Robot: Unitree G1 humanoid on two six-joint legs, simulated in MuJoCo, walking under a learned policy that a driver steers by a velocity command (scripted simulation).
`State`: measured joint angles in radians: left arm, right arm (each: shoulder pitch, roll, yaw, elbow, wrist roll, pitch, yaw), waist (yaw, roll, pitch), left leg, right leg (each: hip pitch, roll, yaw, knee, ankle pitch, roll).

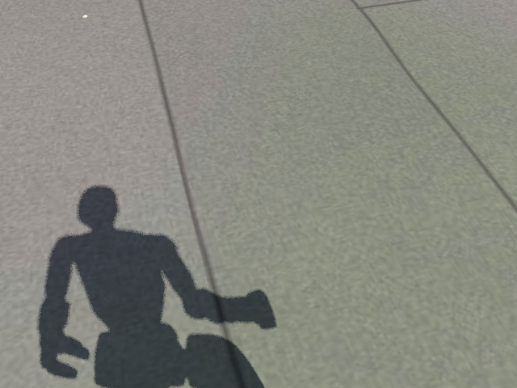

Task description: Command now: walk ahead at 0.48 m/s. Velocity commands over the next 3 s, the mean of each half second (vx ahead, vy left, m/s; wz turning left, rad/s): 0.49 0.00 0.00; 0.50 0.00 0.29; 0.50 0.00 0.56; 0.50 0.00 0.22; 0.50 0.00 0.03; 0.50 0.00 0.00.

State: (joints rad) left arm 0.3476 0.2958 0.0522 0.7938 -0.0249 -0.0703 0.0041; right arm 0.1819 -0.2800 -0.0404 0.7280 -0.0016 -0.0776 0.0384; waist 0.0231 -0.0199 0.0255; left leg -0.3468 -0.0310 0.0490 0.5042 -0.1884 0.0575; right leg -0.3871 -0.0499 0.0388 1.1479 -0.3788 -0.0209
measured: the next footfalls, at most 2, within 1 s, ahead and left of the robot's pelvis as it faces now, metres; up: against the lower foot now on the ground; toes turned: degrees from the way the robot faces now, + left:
right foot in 0.40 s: +0.39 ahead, -0.15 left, +0.00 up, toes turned -1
left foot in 0.94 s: +0.68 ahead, +0.11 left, +0.00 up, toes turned +12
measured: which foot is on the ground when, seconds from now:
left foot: down 0.00-0.42, up 0.44-0.92, down 0.94-1.00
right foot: up 0.00-0.38, down 0.40-0.94, up 0.96-1.00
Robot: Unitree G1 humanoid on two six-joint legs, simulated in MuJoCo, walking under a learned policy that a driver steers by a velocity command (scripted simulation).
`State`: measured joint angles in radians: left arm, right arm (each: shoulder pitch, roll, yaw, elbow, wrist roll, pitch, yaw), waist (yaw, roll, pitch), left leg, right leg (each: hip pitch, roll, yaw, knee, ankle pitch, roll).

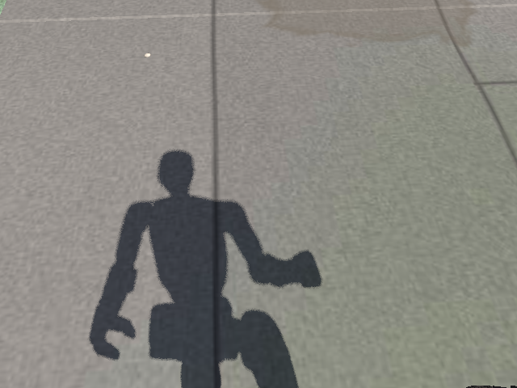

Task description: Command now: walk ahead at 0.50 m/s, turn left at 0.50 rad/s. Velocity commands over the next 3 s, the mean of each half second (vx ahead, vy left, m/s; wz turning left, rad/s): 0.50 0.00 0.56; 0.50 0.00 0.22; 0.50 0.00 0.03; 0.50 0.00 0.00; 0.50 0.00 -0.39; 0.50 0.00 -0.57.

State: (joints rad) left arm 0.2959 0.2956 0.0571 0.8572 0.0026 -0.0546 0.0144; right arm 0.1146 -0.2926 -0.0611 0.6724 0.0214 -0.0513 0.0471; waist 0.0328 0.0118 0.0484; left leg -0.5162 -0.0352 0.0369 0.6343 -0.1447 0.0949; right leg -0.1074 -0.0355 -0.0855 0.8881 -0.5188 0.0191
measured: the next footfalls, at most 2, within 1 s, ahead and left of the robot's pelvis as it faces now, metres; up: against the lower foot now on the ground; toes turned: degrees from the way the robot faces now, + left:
right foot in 0.44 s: +0.45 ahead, -0.09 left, +0.00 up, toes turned +19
left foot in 0.92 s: +0.60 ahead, +0.25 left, +0.00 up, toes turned +24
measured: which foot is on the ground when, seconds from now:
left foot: down 0.00-0.44, up 0.46-0.90, down 0.92-1.00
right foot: up 0.00-0.42, down 0.44-0.94, up 0.96-1.00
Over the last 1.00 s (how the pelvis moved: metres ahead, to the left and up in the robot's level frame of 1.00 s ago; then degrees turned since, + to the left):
0.56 0.00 -0.02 12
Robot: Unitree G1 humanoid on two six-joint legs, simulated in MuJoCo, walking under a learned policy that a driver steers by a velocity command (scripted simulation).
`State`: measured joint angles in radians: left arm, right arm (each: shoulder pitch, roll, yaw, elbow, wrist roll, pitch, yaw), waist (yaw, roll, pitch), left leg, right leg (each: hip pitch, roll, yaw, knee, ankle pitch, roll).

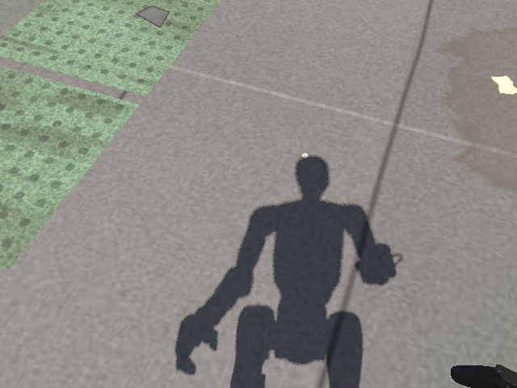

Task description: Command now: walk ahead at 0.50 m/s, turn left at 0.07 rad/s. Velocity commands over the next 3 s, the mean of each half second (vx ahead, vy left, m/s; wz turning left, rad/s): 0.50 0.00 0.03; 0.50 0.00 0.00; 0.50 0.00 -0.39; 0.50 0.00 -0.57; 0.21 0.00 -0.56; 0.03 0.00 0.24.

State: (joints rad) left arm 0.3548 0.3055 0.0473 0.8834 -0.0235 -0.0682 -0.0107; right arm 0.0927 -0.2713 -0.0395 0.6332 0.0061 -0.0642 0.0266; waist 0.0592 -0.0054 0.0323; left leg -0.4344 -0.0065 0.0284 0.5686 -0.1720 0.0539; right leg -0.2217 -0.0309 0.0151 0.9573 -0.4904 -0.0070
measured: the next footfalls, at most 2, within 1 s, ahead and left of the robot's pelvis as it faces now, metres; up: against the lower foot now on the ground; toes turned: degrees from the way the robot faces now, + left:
right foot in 0.46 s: +0.42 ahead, -0.14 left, +0.00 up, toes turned -2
left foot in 0.98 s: +0.71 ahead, +0.10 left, +0.00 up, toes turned +1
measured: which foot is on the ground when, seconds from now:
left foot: down 0.00-0.46, up 0.48-0.96, down 0.98-1.00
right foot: up 0.00-0.44, down 0.46-1.00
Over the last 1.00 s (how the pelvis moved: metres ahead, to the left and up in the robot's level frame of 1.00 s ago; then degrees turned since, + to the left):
0.53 0.11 0.01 23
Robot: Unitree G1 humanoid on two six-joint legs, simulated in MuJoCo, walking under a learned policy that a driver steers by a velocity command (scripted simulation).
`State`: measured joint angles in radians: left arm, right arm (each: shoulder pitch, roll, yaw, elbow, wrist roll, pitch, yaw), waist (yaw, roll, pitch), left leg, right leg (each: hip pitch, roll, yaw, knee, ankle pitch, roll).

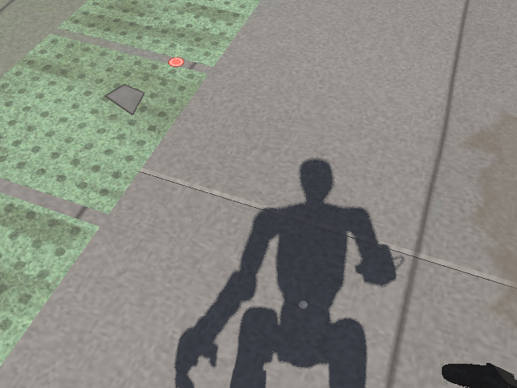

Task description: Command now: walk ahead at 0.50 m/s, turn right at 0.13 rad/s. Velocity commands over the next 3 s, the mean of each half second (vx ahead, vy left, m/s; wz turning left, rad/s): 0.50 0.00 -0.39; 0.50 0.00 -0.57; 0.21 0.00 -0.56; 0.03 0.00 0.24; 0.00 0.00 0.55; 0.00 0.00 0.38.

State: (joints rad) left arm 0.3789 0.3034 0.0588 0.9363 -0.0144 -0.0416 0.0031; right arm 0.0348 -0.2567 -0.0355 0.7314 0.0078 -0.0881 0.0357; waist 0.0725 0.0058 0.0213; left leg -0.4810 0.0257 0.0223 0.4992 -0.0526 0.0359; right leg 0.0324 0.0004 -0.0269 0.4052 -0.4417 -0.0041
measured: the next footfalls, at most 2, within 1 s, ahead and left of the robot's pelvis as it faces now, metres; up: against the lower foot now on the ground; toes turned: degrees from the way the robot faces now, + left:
right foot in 0.54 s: +0.42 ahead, -0.16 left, +0.00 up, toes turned -19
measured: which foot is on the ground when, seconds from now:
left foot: down 0.00-0.54, up 0.56-1.00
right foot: down 0.00-0.00, up 0.02-0.52, down 0.54-1.00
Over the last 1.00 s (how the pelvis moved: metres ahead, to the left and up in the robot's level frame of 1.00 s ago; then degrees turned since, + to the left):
0.55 -0.01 0.00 0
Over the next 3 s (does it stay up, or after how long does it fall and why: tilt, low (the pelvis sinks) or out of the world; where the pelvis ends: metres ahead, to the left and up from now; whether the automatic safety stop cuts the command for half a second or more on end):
stays up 0.72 -0.18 0.02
